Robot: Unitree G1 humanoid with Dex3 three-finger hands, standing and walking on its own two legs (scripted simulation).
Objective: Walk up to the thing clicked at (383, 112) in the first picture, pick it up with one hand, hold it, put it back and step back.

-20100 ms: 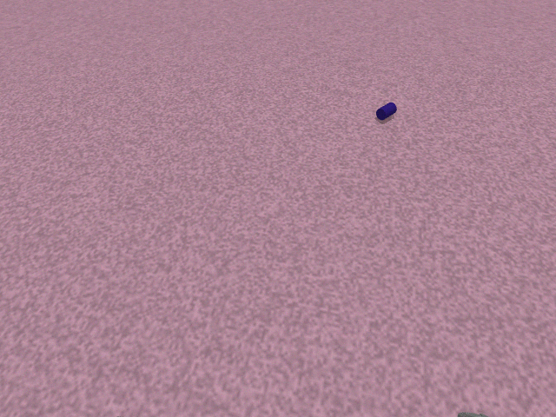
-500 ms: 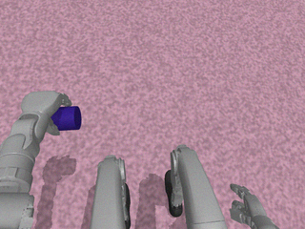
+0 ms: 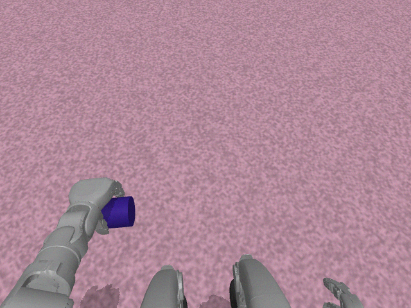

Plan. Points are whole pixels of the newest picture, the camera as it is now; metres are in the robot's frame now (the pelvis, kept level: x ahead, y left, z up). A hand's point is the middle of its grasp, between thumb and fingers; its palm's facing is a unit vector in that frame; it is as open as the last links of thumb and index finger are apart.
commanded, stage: lift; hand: left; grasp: from above
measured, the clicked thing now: (110, 212) +0.34 +0.23 -0.13
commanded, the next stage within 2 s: hold in 0.34 s
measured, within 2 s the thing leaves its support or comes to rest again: neither
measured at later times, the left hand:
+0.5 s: hand (94, 188) +0.36 +0.22 -0.01, palm faces -0.47 -0.05 -0.88, open 9.3 cm
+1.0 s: hand (91, 177) +0.36 +0.22 +0.02, palm faces -0.49 -0.03 -0.87, open 9.3 cm
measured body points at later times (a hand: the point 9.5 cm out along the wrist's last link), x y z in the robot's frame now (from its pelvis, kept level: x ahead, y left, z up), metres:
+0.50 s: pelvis +0.04 +0.00 +0.06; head +0.09 +0.00 +0.51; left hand +0.38 +0.22 +0.04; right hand +0.13 -0.26 -0.06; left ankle +0.04 +0.11 -0.65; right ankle +0.07 -0.13 -0.65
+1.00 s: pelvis +0.06 +0.00 +0.08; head +0.09 -0.01 +0.53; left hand +0.38 +0.22 +0.07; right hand +0.16 -0.27 -0.04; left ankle +0.04 +0.11 -0.65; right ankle +0.07 -0.13 -0.65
